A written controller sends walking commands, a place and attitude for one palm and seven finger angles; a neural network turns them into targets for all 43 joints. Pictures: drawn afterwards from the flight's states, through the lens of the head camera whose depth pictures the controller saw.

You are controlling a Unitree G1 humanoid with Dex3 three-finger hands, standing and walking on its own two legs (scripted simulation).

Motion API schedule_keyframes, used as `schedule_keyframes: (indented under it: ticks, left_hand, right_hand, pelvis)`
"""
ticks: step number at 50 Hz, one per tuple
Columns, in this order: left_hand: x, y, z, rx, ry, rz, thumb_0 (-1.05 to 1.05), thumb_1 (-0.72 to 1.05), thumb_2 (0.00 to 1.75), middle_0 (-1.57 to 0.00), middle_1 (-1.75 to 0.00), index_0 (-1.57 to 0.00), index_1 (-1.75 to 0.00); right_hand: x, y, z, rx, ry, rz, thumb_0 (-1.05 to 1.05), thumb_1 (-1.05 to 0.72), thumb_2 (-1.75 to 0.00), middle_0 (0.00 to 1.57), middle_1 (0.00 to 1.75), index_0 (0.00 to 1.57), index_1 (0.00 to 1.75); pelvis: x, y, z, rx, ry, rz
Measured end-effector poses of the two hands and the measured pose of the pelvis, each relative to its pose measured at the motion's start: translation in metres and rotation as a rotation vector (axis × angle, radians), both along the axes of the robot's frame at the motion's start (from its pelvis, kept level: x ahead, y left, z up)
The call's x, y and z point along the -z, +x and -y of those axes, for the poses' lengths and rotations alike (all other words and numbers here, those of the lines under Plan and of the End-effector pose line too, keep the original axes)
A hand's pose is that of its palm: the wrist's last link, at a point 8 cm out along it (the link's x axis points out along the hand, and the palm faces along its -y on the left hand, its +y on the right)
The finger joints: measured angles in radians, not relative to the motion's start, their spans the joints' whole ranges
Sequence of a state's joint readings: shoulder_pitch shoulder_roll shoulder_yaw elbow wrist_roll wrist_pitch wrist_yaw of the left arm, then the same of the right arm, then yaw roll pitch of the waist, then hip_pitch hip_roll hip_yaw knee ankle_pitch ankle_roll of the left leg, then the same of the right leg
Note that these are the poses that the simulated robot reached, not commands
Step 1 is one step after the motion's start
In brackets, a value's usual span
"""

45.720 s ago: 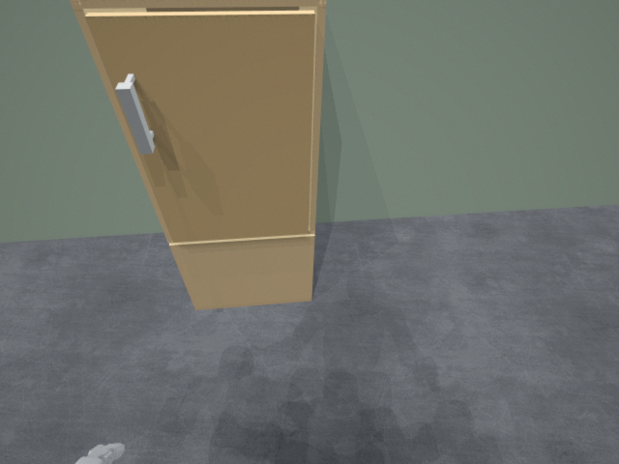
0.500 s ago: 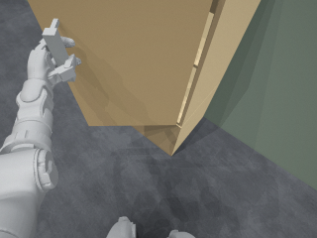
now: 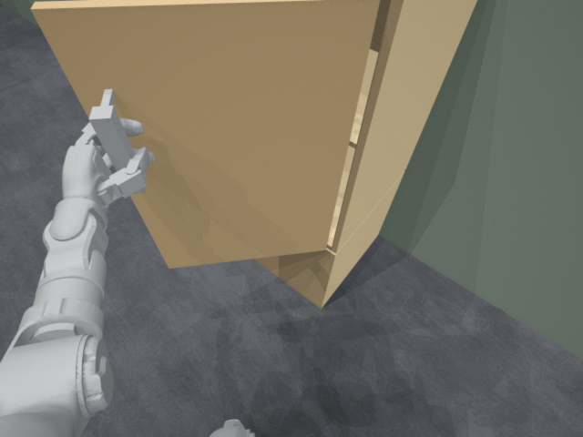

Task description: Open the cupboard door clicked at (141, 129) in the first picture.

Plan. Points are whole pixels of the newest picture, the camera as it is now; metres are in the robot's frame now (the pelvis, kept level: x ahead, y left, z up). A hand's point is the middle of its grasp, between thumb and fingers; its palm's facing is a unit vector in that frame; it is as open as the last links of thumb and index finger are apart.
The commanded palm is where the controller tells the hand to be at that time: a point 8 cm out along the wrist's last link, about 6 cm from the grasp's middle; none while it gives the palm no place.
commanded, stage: pull the door open along its arc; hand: left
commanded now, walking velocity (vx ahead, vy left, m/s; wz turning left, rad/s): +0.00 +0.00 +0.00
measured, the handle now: (123, 143) +0.51 +0.21 +0.12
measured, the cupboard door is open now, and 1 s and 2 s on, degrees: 47 87 90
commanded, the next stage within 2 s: open thumb and fingers to let go in 0.74 s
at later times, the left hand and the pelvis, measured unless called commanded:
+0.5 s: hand (179, 256) +0.32 +0.12 +0.11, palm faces +0.39 -0.92 +0.03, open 6.5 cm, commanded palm +0.26 +0.17 +0.11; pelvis +0.00 -0.02 +0.01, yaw +2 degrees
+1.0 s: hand (236, 297) +0.27 +0.05 +0.11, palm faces +0.41 -0.91 -0.01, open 6.6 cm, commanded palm +0.22 +0.10 +0.11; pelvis +0.00 -0.06 +0.01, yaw +5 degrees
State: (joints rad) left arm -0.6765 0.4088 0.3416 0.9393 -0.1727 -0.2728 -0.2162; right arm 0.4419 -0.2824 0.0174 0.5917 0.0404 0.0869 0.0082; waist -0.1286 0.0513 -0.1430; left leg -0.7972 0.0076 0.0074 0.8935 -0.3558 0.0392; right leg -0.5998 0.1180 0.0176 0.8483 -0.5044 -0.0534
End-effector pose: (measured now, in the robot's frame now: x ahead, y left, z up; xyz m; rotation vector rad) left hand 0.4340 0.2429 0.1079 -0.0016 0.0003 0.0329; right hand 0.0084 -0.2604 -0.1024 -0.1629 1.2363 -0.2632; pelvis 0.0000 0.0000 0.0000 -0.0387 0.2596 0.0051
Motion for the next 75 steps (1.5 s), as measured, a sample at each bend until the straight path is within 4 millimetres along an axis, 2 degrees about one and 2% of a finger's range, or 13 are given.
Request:
schedule_keyframes:
  ticks: [7, 14, 18, 21, 27, 33, 39, 43, 51, 57, 68, 75]
  left_hand:
    - [0.002, -0.051, 0.011, 0.04, -0.015, 0.029, 0.0, 0.66, 0.7, -0.35, -1.35, -0.34, -1.34]
    - [0.004, -0.102, 0.04, -0.181, -0.108, 0.041, 0.02, 0.63, 0.7, -0.36, -1.34, -0.35, -1.3]
    - [0.002, -0.123, 0.057, -0.279, -0.066, 0.03, 0.01, 0.63, 0.72, -0.36, -1.31, -0.34, -1.3]
    - [-0.001, -0.137, 0.069, -0.33, -0.039, 0.012, 0.01, 0.63, 0.72, -0.35, -1.29, -0.34, -1.31]
    - [-0.003, -0.165, 0.093, -0.378, -0.03, -0.02, 0.02, 0.63, 0.71, -0.33, -1.29, -0.33, -1.32]
    - [-0.004, -0.192, 0.119, -0.363, -0.024, -0.024, 0.02, 0.63, 0.71, -0.31, -1.3, -0.33, -1.33]
    - [-0.004, -0.211, 0.144, -0.367, -0.029, -0.023, 0.01, 0.64, 0.73, -0.3, -1.31, -0.33, -1.33]
    - [-0.004, -0.217, 0.154, -0.378, -0.009, -0.015, 0.01, 0.65, 0.74, -0.3, -1.32, -0.32, -1.33]
    - [-0.003, -0.208, 0.15, -0.386, 0.004, -0.001, 0.0, 0.58, 0.75, -0.35, -1.32, -0.34, -1.32]
    - [-0.004, -0.206, 0.147, -0.376, -0.013, -0.008, 0.01, 0.35, 0.66, -0.36, -1.29, -0.35, -1.29]
    - [-0.002, -0.206, 0.147, -0.362, -0.013, -0.01, 0.0, -0.26, 0.4, -0.32, -1.21, -0.32, -1.21]
    - [-0.001, -0.205, 0.147, -0.345, -0.005, -0.006, -0.01, -0.44, 0.33, -0.28, -1.01, -0.29, -1.02]
  right_hand:
    - [-0.014, 0.061, -0.003, -0.053, 0.023, 0.192, 0.01, -0.91, -0.9, 0.2, 0.3, 0.2, 0.3]
    - [-0.03, 0.131, -0.017, -0.173, 0.052, 0.386, 0.01, -0.91, -0.9, 0.2, 0.3, 0.2, 0.3]
    - [-0.038, 0.157, -0.027, -0.234, 0.073, 0.438, 0.01, -0.91, -0.9, 0.2, 0.3, 0.2, 0.3]
    - [-0.041, 0.167, -0.031, -0.257, 0.088, 0.452, 0.01, -0.91, -0.9, 0.2, 0.3, 0.2, 0.3]
    - [-0.041, 0.167, -0.028, -0.261, 0.103, 0.438, 0.01, -0.91, -0.9, 0.2, 0.3, 0.2, 0.3]
    - [-0.035, 0.156, -0.013, -0.243, 0.098, 0.401, 0.01, -0.91, -0.9, 0.2, 0.3, 0.2, 0.3]
    - [-0.027, 0.148, 0.003, -0.241, 0.091, 0.376, 0.01, -0.91, -0.9, 0.2, 0.3, 0.2, 0.3]
    - [-0.024, 0.151, 0.008, -0.255, 0.09, 0.379, 0.01, -0.91, -0.9, 0.2, 0.3, 0.2, 0.3]
    - [-0.024, 0.164, 0.005, -0.282, 0.095, 0.391, 0.01, -0.91, -0.9, 0.2, 0.3, 0.2, 0.3]
    - [-0.031, 0.175, -0.002, -0.294, 0.108, 0.418, 0.01, -0.91, -0.9, 0.2, 0.3, 0.2, 0.3]
    - [-0.034, 0.18, -0.014, -0.307, 0.106, 0.422, 0.01, -0.91, -0.9, 0.2, 0.3, 0.2, 0.3]
    - [-0.032, 0.174, -0.022, -0.302, 0.104, 0.411, 0.01, -0.91, -0.9, 0.2, 0.3, 0.2, 0.3]
  pelvis:
    - [-0.008, 0.008, 0.001, 0.012, 0.014, 0.053]
    - [-0.01, 0.005, 0.004, 0.003, 0.028, 0.093]
    - [-0.01, 0.002, 0.01, -0.009, 0.036, 0.112]
    - [-0.011, 0.001, 0.015, -0.018, 0.04, 0.129]
    - [-0.015, 0.003, 0.025, -0.03, 0.049, 0.167]
    - [-0.017, 0.004, 0.035, -0.037, 0.06, 0.195]
    - [-0.016, 0.003, 0.043, -0.049, 0.068, 0.207]
    - [-0.015, 0.002, 0.048, -0.062, 0.073, 0.211]
    - [-0.015, -0.001, 0.056, -0.074, 0.077, 0.213]
    - [-0.018, 0.003, 0.054, -0.074, 0.079, 0.216]
    - [-0.017, 0.002, 0.044, -0.075, 0.075, 0.209]
    - [-0.015, -0.002, 0.036, -0.074, 0.066, 0.207]
